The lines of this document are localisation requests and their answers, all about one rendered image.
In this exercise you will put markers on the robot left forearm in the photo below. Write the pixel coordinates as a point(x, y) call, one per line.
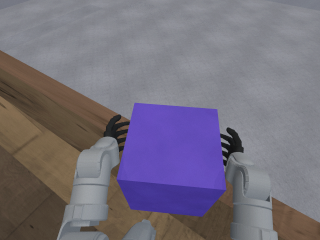
point(88, 202)

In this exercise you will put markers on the robot right hand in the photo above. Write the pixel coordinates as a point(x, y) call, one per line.
point(235, 144)

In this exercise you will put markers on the robot right forearm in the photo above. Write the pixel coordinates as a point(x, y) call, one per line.
point(252, 199)

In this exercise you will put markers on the robot left hand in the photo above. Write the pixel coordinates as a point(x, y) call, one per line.
point(111, 129)

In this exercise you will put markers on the robot left shin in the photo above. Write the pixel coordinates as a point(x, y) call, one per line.
point(146, 221)

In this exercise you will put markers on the carton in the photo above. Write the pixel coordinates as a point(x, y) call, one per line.
point(172, 161)

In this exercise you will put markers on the robot left thigh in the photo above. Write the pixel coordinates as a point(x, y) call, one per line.
point(140, 231)

